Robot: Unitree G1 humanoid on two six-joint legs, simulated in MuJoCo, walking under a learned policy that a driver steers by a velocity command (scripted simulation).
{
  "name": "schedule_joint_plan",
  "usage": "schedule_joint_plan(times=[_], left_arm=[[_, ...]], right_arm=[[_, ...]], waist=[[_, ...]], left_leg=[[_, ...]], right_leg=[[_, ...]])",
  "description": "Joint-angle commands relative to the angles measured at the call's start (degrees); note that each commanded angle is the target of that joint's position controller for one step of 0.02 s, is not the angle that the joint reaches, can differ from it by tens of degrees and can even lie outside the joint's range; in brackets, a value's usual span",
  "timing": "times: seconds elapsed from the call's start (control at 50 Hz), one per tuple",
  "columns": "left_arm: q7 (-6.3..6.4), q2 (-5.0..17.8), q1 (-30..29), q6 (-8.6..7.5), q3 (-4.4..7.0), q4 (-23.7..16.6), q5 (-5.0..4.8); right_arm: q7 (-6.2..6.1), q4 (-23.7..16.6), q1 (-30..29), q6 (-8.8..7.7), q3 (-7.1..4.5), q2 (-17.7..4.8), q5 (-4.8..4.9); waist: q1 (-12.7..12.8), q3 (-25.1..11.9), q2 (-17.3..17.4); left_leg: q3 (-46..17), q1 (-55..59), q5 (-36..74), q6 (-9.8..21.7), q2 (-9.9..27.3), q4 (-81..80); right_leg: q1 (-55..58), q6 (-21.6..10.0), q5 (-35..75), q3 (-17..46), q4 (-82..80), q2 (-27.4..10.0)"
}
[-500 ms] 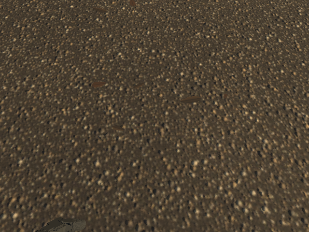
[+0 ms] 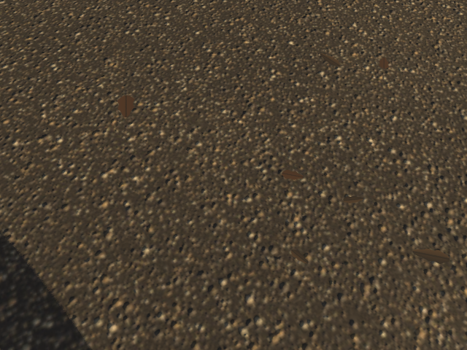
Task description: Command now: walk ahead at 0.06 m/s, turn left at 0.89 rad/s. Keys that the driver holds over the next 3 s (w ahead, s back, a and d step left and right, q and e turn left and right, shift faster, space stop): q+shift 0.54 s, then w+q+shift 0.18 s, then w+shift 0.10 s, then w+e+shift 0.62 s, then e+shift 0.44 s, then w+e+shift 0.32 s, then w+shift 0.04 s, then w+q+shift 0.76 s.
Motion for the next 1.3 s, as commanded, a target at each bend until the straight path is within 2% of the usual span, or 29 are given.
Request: schedule_joint_plan(times=[0.02,0.08,0.22,0.32,0.34,0.36,0.38,0.4,0.42,0.44,0.48,0.54,0.62,0.74,0.84,0.86,0.88,0.9,0.92,0.94,0.96,1.0,1.02,1.04,1.12,1.18,1.22,1.26,1.3], left_arm=[[0.42,5.9,3.3,0.79,1.58,-3.0,0.45],[0.34,4.8,2.1,1.21,1.16,-3.6,-0.32],[0.63,6.7,-0.6,0.32,1.51,-4.4,-0.87],[1.41,8.1,4.4,-0.86,1.86,-3.0,-1.76],[2.03,8.9,7.3,-1.17,2.18,-2.4,-1.6],[2.84,13.0,7.6,-1.33,3.16,-2.8,-1.29],[2.75,18.8,3.6,-1.1,4.16,-5.0,-0.35],[2.28,15.5,-1.5,-0.81,3.4,-5.9,0.51],[2.11,11.1,-2.5,-0.65,2.23,-6.5,0.21],[1.78,9.0,-4.0,-0.61,1.58,-6.7,0.01],[1.64,8.7,-4.1,-0.59,1.27,-7.7,-0.03],[1.45,10.0,2.8,-0.81,1.94,-6.6,0.03],[0.37,14.4,10.2,-1.56,4.06,-4.7,0.31],[-0.38,14.2,13.3,-3.98,4.8,-2.6,0.41],[-1.46,13.7,13.1,-3.97,4.48,0.3,0.42],[-1.8,13.4,12.4,-3.6,4.23,1.1,-0.12],[-2.04,12.5,11.2,-3.56,3.72,1.4,-0.65],[-2.5,9.9,9.9,-3.87,2.5,0.9,-0.38],[-3.4,3.1,5.4,-4.31,0.6,-4.1,-0.71],[-2.66,8.4,0.4,-4.29,2.05,-5.3,-1.25],[-3.02,9.7,0.8,-4.58,2.59,-4.7,-2.2],[-4.35,10.2,9.0,-4.3,2.96,0.3,-1.48],[-4.71,9.7,11.7,-3.25,2.9,2.6,-0.84],[-5.13,8.9,12.2,-2.51,2.74,3.1,-0.77],[-5.81,6.3,4.5,-1.86,1.93,1.7,-1.77],[-6.37,5.2,-1.2,-2.12,0.91,-0.7,-1.32],[-6.62,4.1,-3.3,-2.01,-0.09,-2.0,-1.4],[-6.46,5.1,-2.8,-1.53,-0.28,-2.4,-1.51],[-5.77,8.8,9.7,-0.89,0.95,0.6,-1.48]], right_arm=[[-0.24,-4.5,-0.3,-0.15,-2.08,-7.2,0.05],[0.03,-4.6,0.5,-0.18,-3.12,-9.8,-0.25],[0.58,-5.3,-0.3,0.52,-3.92,-11.3,-0.9],[1.24,-6.0,-4.4,0.4,-3.87,-11.0,-0.63],[1.19,-6.3,-5.7,0.14,-3.62,-10.5,-0.11],[0.93,-6.2,-3.3,-0.21,-2.91,-7.9,0.51],[0.48,-7.1,-2.4,-0.39,-2.73,-5.8,1.33],[0.3,-5.8,-3.2,-0.74,-3.95,-11.9,-1.76],[0.84,-5.2,-2.7,-0.68,-4.2,-12.1,-2.04],[1.53,-4.4,-0.5,-0.17,-3.74,-10.7,-2.06],[2.92,-3.4,2.1,0.94,-3.06,-9.5,-1.16],[3.56,-5.4,-3.7,1.38,-2.04,-8.6,-0.34],[5.68,-8.1,-10.5,1.68,-1.71,-9.6,-1.01],[7.1,-10.3,-17.1,0.57,-0.52,-6.6,-0.96],[6.32,-8.4,-14.2,-1.8,1.46,-4.3,-2.13],[5.68,-6.6,-9.6,-2.57,1.89,-3.6,-2.37],[4.74,-3.3,-1.0,-3.35,1.36,-5.0,-2.66],[3.45,1.5,12.7,-4.1,-0.29,-9.0,-3.01],[1.74,0.8,18.5,-4.83,-1.28,-17.5,-3.12],[0.24,-1.3,14.1,-5.14,-1.55,-18.3,-2.57],[-0.56,-0.6,11.2,-5.06,-0.39,-14.5,-2.65],[-0.52,-1.1,3.2,-5.8,1.42,-9.2,-1.69],[-0.57,-1.4,1.2,-6.39,2.13,-7.2,-1.22],[-0.47,-1.1,1.5,-7.19,2.5,-6.2,-1.17],[0.29,2.6,4.9,-9.51,2.46,-5.0,-1.26],[-0.24,5.4,7.4,-10.06,3.08,-3.5,-1.14],[-0.98,6.4,7.0,-9.99,3.25,-4.3,-0.96],[-2.39,7.1,8.6,-9.83,2.62,-7.7,-1.14],[-3.89,6.4,5.5,-8.36,1.31,-11.9,-2.04]], waist=[[2.1,-8.2,3.4],[1.0,-9.4,3.5],[-1.1,-8.2,7.7],[1.5,-7.8,10.4],[3.5,-7.5,10.0],[2.7,-8.9,3.2],[1.8,-9.4,-12.1],[0.7,-5.1,-5.9],[-0.3,-5.5,-3.8],[-1.6,-5.5,-3.2],[-1.4,-5.8,-6.0],[2.9,-4.7,-6.6],[7.5,-5.2,-10.4],[8.1,-2.1,-6.6],[5.3,-0.3,-6.9],[2.4,0.3,-4.9],[-2.5,-1.5,-0.1],[-9.7,-8.7,10.0],[-11.6,-12.7,27.2],[-12.3,-8.0,14.1],[-8.5,-3.5,8.2],[-0.6,-2.5,7.4],[1.1,-2.0,7.8],[1.5,-1.8,8.9],[1.8,4.8,4.6],[2.1,5.4,4.3],[3.1,4.9,3.4],[4.6,0.7,5.9],[12.1,-6.6,9.1]], left_leg=[[-23.2,10.4,6.7,6.5,13.4,-15.6],[-25.1,11.9,1.5,5.1,12.0,-15.5],[-33.9,11.9,-14.0,3.1,10.1,-17.2],[-37.2,5.2,-13.7,-0.7,7.0,-17.1],[-36.2,1.3,-17.6,-3.4,4.6,-16.5],[-31.0,-3.1,-25.0,-6.8,0.1,-9.6],[-13.9,-9.5,-24.8,-9.2,-9.1,10.8],[-9.7,-11.6,-20.2,-10.0,-3.6,22.7],[-8.8,-7.9,-17.3,-9.8,-1.3,28.4],[-8.3,-6.9,-14.6,-9.3,-0.9,33.4],[-5.5,-8.6,-12.4,-9.4,0.3,39.7],[-2.6,-12.6,-12.5,-10.9,3.4,33.1],[-0.8,-16.5,-12.4,-10.2,7.1,25.9],[0.8,-14.2,-11.6,-7.1,9.7,17.5],[4.8,3.8,-15.4,-2.6,6.8,3.4],[5.6,12.0,-11.3,-1.6,5.7,-1.3],[6.6,25.3,-8.9,-0.9,3.0,-5.1],[-0.5,42.6,-15.5,-0.4,6.2,-7.6],[-28.2,50.3,-38.3,1.9,25.6,-17.4],[-36.7,42.2,-32.8,3.4,29.8,-21.0],[-26.4,39.1,-26.0,1.6,27.7,-18.6],[-14.0,30.7,-14.3,-2.6,21.6,-20.2],[-9.6,27.5,-10.2,-4.3,19.6,-21.8],[-7.3,24.8,-6.1,-4.5,19.3,-23.0],[2.8,22.0,8.9,-5.5,17.3,-28.2],[9.6,25.0,25.4,-6.0,16.4,-28.1],[13.7,24.7,40.3,-7.5,15.3,-27.1],[14.7,28.0,68.1,-8.3,17.0,-20.4],[13.9,30.5,83.7,-8.5,19.5,-3.4]], right_leg=[[-4.2,0.4,5.2,3.2,-4.0,-0.2],[-4.1,0.9,5.7,4.2,-11.1,0.9],[-1.7,-0.7,7.5,6.5,-22.2,3.9],[13.2,-3.6,7.8,6.1,-38.1,6.9],[19.7,-4.2,10.9,6.2,-46.4,5.7],[25.6,-6.1,5.6,13.8,-54.1,-3.5],[24.8,-12.4,-2.3,31.9,-60.0,-20.0],[17.0,-15.1,6.2,29.1,-59.7,-21.3],[14.3,-14.7,15.2,22.3,-56.2,-18.3],[13.8,-13.0,21.9,15.3,-54.0,-14.4],[16.3,-12.1,28.6,7.5,-51.6,-11.1],[24.0,-12.6,34.8,4.3,-49.9,-12.4],[30.5,-11.4,-2.9,8.8,-58.5,-17.3],[28.9,-9.1,-7.2,2.8,-61.8,-20.6],[16.9,-8.9,-1.5,-5.5,-60.7,-18.7],[11.8,-9.4,0.9,-7.6,-57.8,-18.0],[4.5,-9.4,9.9,-11.3,-48.5,-15.5],[-4.9,-8.7,15.2,-15.2,-27.9,-9.9],[-22.6,-6.8,-8.4,-10.3,-4.7,-2.8],[-30.8,-7.3,-0.9,4.0,4.0,2.0],[-31.8,-8.0,6.4,8.5,4.8,-0.6],[-23.6,-6.3,14.2,6.0,1.3,-3.5],[-20.8,-5.3,16.6,4.8,1.9,-4.0],[-18.9,-4.7,18.5,4.2,3.0,-4.1],[-22.8,-5.2,26.7,2.1,-1.5,-2.9],[-22.6,-7.3,29.0,-3.9,-8.8,-2.7],[-15.2,-9.5,29.2,-9.1,-17.4,-0.7],[-5.4,-11.6,27.7,-13.4,-21.6,3.4],[7.3,-13.7,21.5,-12.9,-22.3,6.6]])
Next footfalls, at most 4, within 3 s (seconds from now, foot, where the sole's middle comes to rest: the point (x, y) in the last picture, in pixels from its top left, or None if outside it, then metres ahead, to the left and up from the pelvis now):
0.36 right None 0.13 -0.13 -0.76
0.90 left None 0.02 0.14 -0.76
1.36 right None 0.40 0.34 -0.76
1.72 left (24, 265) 0.70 0.61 -0.76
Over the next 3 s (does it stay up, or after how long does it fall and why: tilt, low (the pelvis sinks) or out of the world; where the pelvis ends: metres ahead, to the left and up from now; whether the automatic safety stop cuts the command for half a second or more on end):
stays up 1.25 0.25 0.01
